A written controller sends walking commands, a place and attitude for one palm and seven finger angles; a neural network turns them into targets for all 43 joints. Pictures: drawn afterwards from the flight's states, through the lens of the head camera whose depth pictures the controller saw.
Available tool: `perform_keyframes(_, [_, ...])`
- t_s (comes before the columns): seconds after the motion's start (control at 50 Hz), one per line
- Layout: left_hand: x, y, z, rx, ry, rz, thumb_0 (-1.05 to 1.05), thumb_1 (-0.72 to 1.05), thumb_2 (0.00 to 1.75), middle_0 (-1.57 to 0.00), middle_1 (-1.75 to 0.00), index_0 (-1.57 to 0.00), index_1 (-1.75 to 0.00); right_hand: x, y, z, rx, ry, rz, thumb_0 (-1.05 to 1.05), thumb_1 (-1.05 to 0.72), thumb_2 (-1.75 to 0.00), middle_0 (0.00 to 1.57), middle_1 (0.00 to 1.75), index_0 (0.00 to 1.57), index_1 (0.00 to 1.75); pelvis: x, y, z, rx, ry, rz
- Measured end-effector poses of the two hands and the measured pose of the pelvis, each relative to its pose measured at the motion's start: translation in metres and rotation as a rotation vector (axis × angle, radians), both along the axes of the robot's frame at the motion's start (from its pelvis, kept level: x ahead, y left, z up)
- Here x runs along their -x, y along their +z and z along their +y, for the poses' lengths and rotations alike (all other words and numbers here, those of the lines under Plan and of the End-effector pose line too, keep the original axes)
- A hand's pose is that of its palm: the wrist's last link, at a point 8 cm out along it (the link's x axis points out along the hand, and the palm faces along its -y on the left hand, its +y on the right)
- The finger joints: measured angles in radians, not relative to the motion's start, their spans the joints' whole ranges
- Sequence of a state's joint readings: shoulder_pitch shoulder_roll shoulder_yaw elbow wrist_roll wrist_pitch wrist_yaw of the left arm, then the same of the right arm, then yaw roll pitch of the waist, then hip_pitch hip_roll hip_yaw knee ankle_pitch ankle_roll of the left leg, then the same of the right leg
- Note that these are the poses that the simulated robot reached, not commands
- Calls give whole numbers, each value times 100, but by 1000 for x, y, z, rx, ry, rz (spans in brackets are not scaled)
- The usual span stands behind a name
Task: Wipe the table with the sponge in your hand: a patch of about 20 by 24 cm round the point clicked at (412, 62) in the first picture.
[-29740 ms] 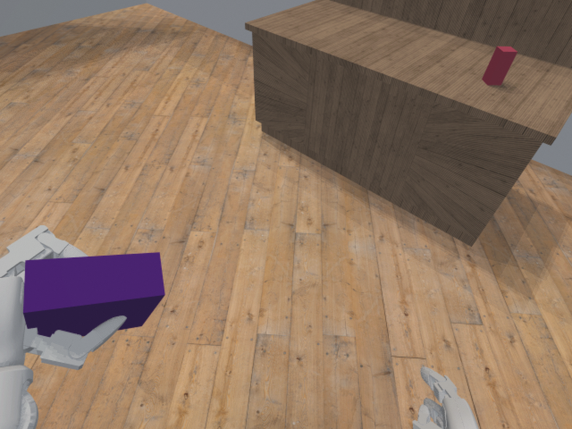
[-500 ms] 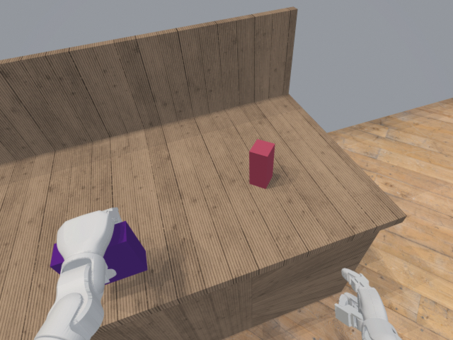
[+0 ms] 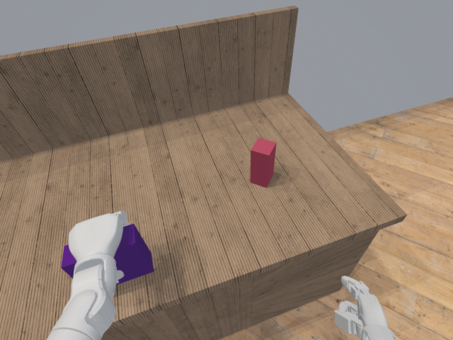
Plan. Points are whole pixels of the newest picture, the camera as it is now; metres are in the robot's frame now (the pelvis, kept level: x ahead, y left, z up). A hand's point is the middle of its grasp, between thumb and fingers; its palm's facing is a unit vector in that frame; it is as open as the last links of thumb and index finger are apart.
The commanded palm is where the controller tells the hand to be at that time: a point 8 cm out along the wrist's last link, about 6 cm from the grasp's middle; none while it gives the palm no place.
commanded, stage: move the sponge above the wiping area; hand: left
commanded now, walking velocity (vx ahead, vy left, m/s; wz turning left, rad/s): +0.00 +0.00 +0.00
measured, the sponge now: (115, 263) +0.25 +0.27 -0.04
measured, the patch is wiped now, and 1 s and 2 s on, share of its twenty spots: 0.00 0.00 0.00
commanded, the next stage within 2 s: lower the sponge onto the table in 0.46 s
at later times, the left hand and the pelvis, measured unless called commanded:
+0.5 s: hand (111, 249) +0.26 +0.27 +0.01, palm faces -0.06 -0.09 -0.99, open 9.2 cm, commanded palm +0.24 +0.26 +0.07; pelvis +0.00 +0.00 +0.00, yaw +0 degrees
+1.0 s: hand (106, 253) +0.25 +0.28 +0.00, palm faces -0.08 -0.09 -0.99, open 9.2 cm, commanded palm +0.23 +0.27 +0.07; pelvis +0.00 +0.00 +0.00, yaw +0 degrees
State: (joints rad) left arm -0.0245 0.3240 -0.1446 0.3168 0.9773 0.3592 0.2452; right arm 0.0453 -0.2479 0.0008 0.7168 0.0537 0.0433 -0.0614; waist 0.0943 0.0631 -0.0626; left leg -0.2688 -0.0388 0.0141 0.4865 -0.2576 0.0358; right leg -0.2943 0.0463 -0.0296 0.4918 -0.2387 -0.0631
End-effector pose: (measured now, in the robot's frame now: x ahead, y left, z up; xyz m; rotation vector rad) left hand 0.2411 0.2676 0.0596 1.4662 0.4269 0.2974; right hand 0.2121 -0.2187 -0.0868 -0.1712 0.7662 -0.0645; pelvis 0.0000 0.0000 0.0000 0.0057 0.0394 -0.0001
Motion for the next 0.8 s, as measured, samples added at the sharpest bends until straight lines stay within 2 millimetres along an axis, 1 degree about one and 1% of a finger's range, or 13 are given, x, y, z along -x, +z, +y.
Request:
perform_keyframes(0.14, [-3,1,2,-5,0,-2,0,-44,106,-81,-140,-82,-140,7,-2,-2,2,-13,14,1,-90,-90,20,30,20,30,1,0,1,1,1,-1])
perform_keyframes(0.28, [-4,2,5,-2,9,3,0,-44,106,-81,-140,-82,-140,8,-3,-3,3,-17,22,1,-90,-90,20,30,20,30,0,0,1,1,0,-1])
perform_keyframes(0.46, [-2,1,-2,3,-10,3,0,-44,106,-81,-140,-82,-140,0,-1,-1,0,-6,5,1,-91,-90,20,30,20,30,-1,0,1,1,2,-3])
perform_keyframes(0.56, [-3,4,-4,0,-7,-12,0,-44,106,-81,-140,-82,-140,-6,2,1,-7,4,-6,1,-91,-90,20,30,20,30,-2,1,0,1,1,-5])
perform_keyframes(0.68, [-2,7,-2,2,19,-12,0,-44,106,-81,-140,-82,-140,-12,5,3,-14,13,-18,1,-91,-90,20,30,20,30,-4,1,-1,0,-3,-8])
perform_keyframes(0.8, [5,5,1,11,30,7,0,-44,106,-81,-140,-82,-140,-15,9,1,-6,18,-29,1,-90,-90,20,30,20,30,-4,2,-3,0,-3,-12])
